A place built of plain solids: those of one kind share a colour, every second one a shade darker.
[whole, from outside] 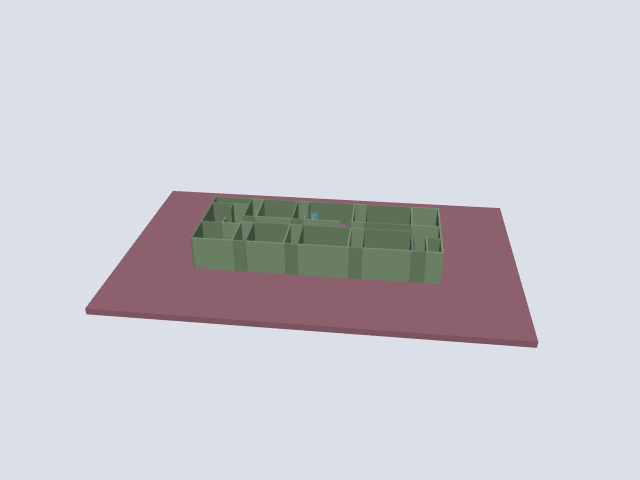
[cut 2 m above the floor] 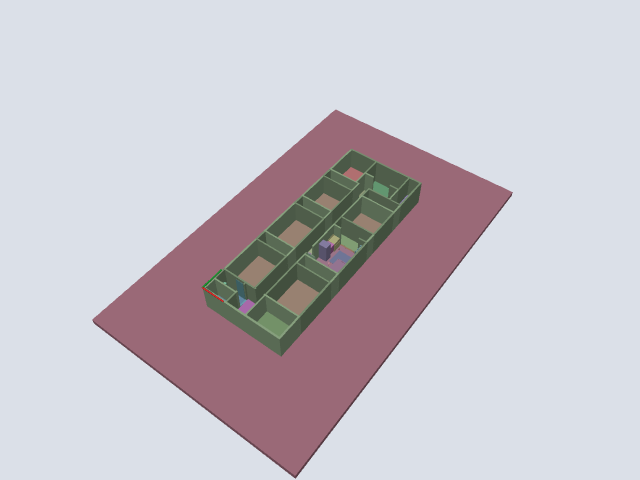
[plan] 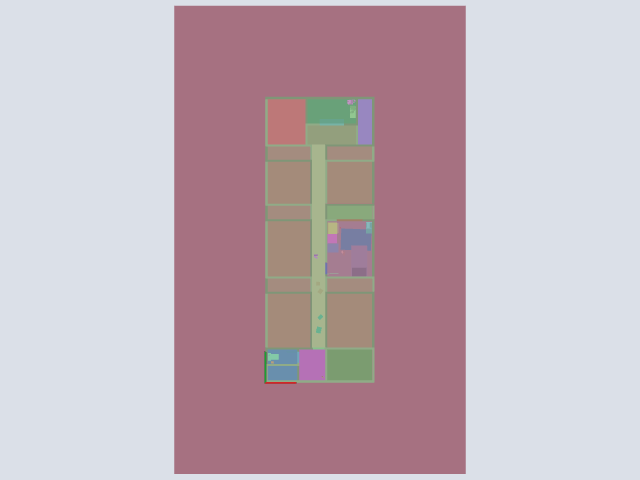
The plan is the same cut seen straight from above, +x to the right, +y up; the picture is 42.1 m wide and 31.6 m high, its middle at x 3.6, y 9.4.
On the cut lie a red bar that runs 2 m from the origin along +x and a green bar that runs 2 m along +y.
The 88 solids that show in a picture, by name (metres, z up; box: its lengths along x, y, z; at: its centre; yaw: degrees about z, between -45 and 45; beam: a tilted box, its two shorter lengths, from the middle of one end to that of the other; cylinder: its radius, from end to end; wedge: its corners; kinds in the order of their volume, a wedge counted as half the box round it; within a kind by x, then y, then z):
{
 "under_1": {"box": [19.19, 30.83, 0.5], "at": [3.6, 9.41, -0.33]},
 "wall_1": {"box": [0.16, 0.95, 2.9], "at": [0.08, 0.64, 1.15]},
 "wall_2": {"box": [0.16, 0.95, 2.9], "at": [0.08, 1.72, 1.15]},
 "wall_3": {"box": [0.16, 3.54, 2.9], "at": [0.08, 4.09, 1.15]},
 "wall_4": {"box": [0.16, 0.88, 2.9], "at": [0.08, 6.43, 1.15]},
 "wall_5": {"box": [0.16, 3.64, 2.9], "at": [0.08, 8.82, 1.15]},
 "wall_6": {"box": [0.16, 0.88, 2.9], "at": [0.08, 11.21, 1.15]},
 "wall_7": {"box": [0.16, 2.77, 2.9], "at": [0.08, 13.16, 1.15]},
 "wall_8": {"box": [0.16, 0.88, 2.9], "at": [0.08, 15.12, 1.15]},
 "wall_9": {"box": [0.16, 2.98, 2.9], "at": [0.08, 17.18, 1.15]},
 "wall_10": {"box": [2.23, 0.13, 2.9], "at": [1.11, 1.18, 1.15]},
 "wall_11": {"box": [3.08, 0.13, 2.9], "at": [1.54, 5.92, 1.15]},
 "wall_12": {"box": [3.08, 0.13, 2.9], "at": [1.54, 6.93, 1.15]},
 "wall_13": {"box": [3.08, 0.13, 2.9], "at": [1.54, 10.71, 1.15]},
 "wall_14": {"box": [3.08, 0.13, 2.9], "at": [1.54, 11.71, 1.15]},
 "wall_15": {"box": [3.08, 0.13, 2.9], "at": [1.54, 14.62, 1.15]},
 "wall_16": {"box": [3.08, 0.13, 2.9], "at": [1.54, 15.62, 1.15]},
 "wall_17": {"box": [3.13, 0.13, 2.9], "at": [1.56, 2.25, 1.15]},
 "wall_18": {"box": [0.13, 0.95, 2.9], "at": [2.17, 0.64, 1.15]},
 "wall_19": {"box": [0.13, 0.15, 2.9], "at": [2.17, 2.12, 1.15]},
 "wall_20": {"box": [0.13, 1.25, 2.9], "at": [2.71, 16.32, 1.15]},
 "wall_21": {"box": [0.13, 1.6, 2.9], "at": [2.71, 17.87, 1.15]},
 "wall_22": {"box": [0.13, 3.54, 2.9], "at": [3.02, 4.09, 1.15]},
 "wall_23": {"box": [0.13, 0.88, 2.9], "at": [3.02, 6.43, 1.15]},
 "wall_24": {"box": [0.13, 3.64, 2.9], "at": [3.02, 8.82, 1.15]},
 "wall_25": {"box": [0.13, 0.88, 2.9], "at": [3.02, 11.21, 1.15]},
 "wall_26": {"box": [0.13, 2.77, 2.9], "at": [3.02, 13.16, 1.15]},
 "wall_27": {"box": [0.13, 0.88, 2.9], "at": [3.02, 15.12, 1.15]},
 "wall_28": {"box": [0.93, 0.13, 2.9], "at": [3.12, 17.0, 1.15]},
 "wall_29": {"box": [7.19, 0.16, 2.9], "at": [3.6, 0.08, 1.15]},
 "wall_30": {"box": [7.19, 0.16, 2.9], "at": [3.6, 18.75, 1.15]},
 "wall_31": {"box": [0.13, 2.03, 2.9], "at": [4.01, 1.18, 1.15]},
 "wall_32": {"box": [0.13, 3.54, 2.9], "at": [4.01, 4.09, 1.15]},
 "wall_33": {"box": [0.13, 0.88, 2.9], "at": [4.01, 6.43, 1.15]},
 "wall_34": {"box": [0.13, 2.73, 2.9], "at": [4.01, 9.28, 1.15]},
 "wall_35": {"box": [0.13, 0.88, 2.9], "at": [4.01, 11.21, 1.15]},
 "wall_36": {"box": [0.13, 2.77, 2.9], "at": [4.01, 13.16, 1.15]},
 "wall_37": {"box": [0.13, 0.88, 2.9], "at": [4.01, 15.12, 1.15]},
 "wall_38": {"box": [0.75, 0.13, 2.9], "at": [4.33, 10.71, 1.15]},
 "wall_39": {"box": [3.29, 0.13, 2.9], "at": [5.54, 2.25, 1.15]},
 "wall_40": {"box": [3.24, 0.13, 2.9], "at": [5.57, 5.92, 1.15]},
 "wall_41": {"box": [3.24, 0.13, 2.9], "at": [5.57, 6.93, 1.15]},
 "wall_42": {"box": [3.24, 0.13, 2.9], "at": [5.57, 11.71, 1.15]},
 "wall_43": {"box": [3.24, 0.13, 2.9], "at": [5.57, 14.62, 1.15]},
 "wall_44": {"box": [3.24, 0.13, 2.9], "at": [5.57, 15.62, 1.15]},
 "wall_45": {"box": [0.92, 0.13, 2.9], "at": [5.64, 17.0, 1.15]},
 "wall_46": {"box": [0.13, 1.25, 2.9], "at": [6.04, 16.32, 1.15]},
 "wall_47": {"box": [0.13, 1.6, 2.9], "at": [6.04, 17.87, 1.15]},
 "wall_48": {"box": [0.79, 0.13, 2.9], "at": [6.79, 10.71, 1.15]},
 "wall_49": {"box": [0.16, 2.03, 2.9], "at": [7.11, 1.18, 1.15]},
 "wall_50": {"box": [0.16, 3.54, 2.9], "at": [7.11, 4.09, 1.15]},
 "wall_51": {"box": [0.16, 0.88, 2.9], "at": [7.11, 6.43, 1.15]},
 "wall_52": {"box": [0.16, 3.64, 2.9], "at": [7.11, 8.82, 1.15]},
 "wall_53": {"box": [0.16, 0.88, 2.9], "at": [7.11, 11.21, 1.15]},
 "wall_54": {"box": [0.16, 2.77, 2.9], "at": [7.11, 13.16, 1.15]},
 "wall_55": {"box": [0.16, 0.88, 2.9], "at": [7.11, 15.12, 1.15]},
 "wall_56": {"box": [0.16, 2.98, 2.9], "at": [7.11, 17.18, 1.15]},
 "floor_room_1": {"box": [2.79, 3.54, 0.76], "at": [1.55, 4.09, -0.12]},
 "floor_room_2": {"box": [2.79, 3.64, 0.76], "at": [1.55, 8.82, -0.12]},
 "floor_room_3": {"box": [2.79, 2.77, 0.76], "at": [1.55, 13.16, -0.12]},
 "floor_room_4": {"box": [2.95, 3.54, 0.76], "at": [5.55, 4.09, -0.12]},
 "floor_room_5": {"box": [2.95, 2.77, 0.76], "at": [5.55, 13.16, -0.12]},
 "floor_corridor_1": {"box": [0.87, 13.37, 0.76], "at": [3.52, 9.01, -0.12]},
 "floor_corridor_2": {"box": [3.19, 1.25, 0.76], "at": [4.38, 16.32, -0.12]},
 "floor_room_oshiire_1": {"box": [2.79, 0.88, 0.76], "at": [1.55, 6.43, -0.12]},
 "floor_room_oshiire_2": {"box": [2.79, 0.88, 0.76], "at": [1.55, 11.21, -0.12]},
 "floor_room_oshiire_3": {"box": [2.79, 0.88, 0.76], "at": [1.55, 15.12, -0.12]},
 "floor_room_oshiire_4": {"box": [2.95, 0.88, 0.76], "at": [5.55, 6.43, -0.12]},
 "floor_room_oshiire_5": {"box": [2.95, 0.88, 0.76], "at": [5.55, 15.12, -0.12]},
 "floor_home_1": {"box": [2.95, 3.64, 0.76], "at": [5.55, 8.82, -0.12]},
 "floor_front_room_1": {"box": [2.49, 2.98, 0.76], "at": [1.41, 17.18, -0.12]},
 "floor_store_1": {"box": [2.95, 2.03, 0.76], "at": [5.55, 1.18, -0.12]},
 "floor_wc_1": {"box": [1.94, 0.95, 0.76], "at": [1.13, 0.64, -0.12]},
 "floor_wc_2": {"box": [1.94, 0.95, 0.76], "at": [1.13, 1.72, -0.12]},
 "floor_nagashi_1": {"box": [1.72, 2.03, 0.76], "at": [3.09, 1.18, -0.12]},
 "floor_doma_1": {"box": [3.19, 1.6, 0.5], "at": [4.38, 17.87, -0.25]},
 "floor_stair_1": {"box": [0.93, 2.98, 0.76], "at": [6.57, 17.18, -0.12]},
 "floor_oshiire_1": {"box": [2.95, 0.88, 0.76], "at": [5.55, 11.21, -0.12]},
 "child_bed_1": {"box": [0.96, 0.55, 0.2], "at": [6.18, 7.3, 0.84]},
 "child_bed_2": {"box": [1.06, 2.06, 0.4], "at": [6.18, 8.01, 0.64]},
 "fridge_flat_1": {"box": [0.73, 0.6, 1.66], "at": [4.46, 8.88, 1.09]},
 "range_flat_1": {"box": [0.65, 0.76, 0.94], "at": [4.41, 10.17, 0.72]},
 "rug_1": {"box": [2.0, 1.4, 0.08], "at": [5.97, 9.43, 0.23], "yaw": -2.0},
 "floor_gap_oshiire_doors_1": {"box": [1.7, 0.13, 0.76], "at": [5.55, 10.71, -0.12]},
 "doma_corridor_tread_1": {"box": [1.6, 0.29, 0.18], "at": [4.38, 17.21, 0.04]},
 "leaf_wc_door_1": {"box": [0.72, 0.035, 2.02], "at": [1.74, 2.03, 1.27], "yaw": -1.0},
 "wc_1": {"box": [0.54, 0.38, 0.09], "at": [0.62, 1.71, 0.65]},
 "counter_run_1": {"box": [0.64, 0.61, 0.038], "at": [4.41, 9.48, 1.15]}
}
